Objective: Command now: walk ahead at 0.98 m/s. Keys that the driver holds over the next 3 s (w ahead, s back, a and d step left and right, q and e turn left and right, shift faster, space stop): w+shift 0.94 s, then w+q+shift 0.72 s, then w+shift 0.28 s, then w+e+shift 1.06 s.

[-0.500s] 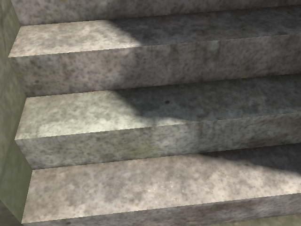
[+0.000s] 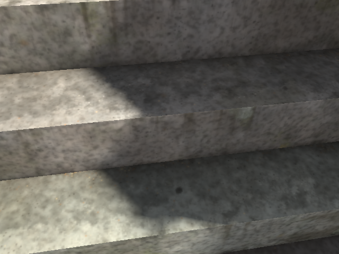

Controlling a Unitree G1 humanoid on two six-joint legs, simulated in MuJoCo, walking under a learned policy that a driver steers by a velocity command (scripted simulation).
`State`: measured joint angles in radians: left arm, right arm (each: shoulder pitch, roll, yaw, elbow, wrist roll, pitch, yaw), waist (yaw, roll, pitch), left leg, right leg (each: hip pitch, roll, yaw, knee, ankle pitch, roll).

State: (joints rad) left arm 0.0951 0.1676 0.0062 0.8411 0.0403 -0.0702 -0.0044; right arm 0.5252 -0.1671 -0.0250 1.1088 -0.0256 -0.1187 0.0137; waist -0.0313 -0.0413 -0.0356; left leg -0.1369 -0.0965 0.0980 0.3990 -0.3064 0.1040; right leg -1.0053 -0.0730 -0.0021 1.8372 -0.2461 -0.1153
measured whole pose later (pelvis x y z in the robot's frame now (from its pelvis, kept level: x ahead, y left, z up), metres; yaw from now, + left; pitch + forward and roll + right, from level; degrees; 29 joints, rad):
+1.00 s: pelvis +0.63 -0.05 +0.45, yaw -1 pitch +8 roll -4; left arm -0.21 0.02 -0.12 0.52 -0.02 -0.07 0.02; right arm 0.57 -0.12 -0.01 1.15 0.07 -0.17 -0.03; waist -0.08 0.05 -0.05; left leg -0.05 0.02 0.00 0.21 -0.05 0.13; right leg -1.11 0.00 -0.18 1.44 -0.48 -0.17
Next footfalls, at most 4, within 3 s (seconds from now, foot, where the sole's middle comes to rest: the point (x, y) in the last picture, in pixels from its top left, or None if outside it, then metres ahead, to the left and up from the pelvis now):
0.20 right None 0.33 -0.10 -0.56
0.60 left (161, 199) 0.53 0.03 -0.35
1.00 right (220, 81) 0.80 -0.15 -0.14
1.40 left None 1.00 0.04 0.07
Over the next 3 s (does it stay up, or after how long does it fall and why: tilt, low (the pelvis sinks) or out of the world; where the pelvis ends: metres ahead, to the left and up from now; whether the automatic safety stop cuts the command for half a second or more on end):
stays up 1.42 0.28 1.24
